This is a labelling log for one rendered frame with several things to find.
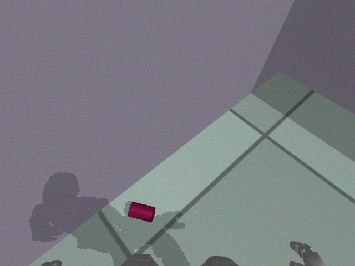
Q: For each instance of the right robot hand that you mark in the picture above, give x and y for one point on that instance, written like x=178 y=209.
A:
x=310 y=258

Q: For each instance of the can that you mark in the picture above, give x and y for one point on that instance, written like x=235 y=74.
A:
x=141 y=211

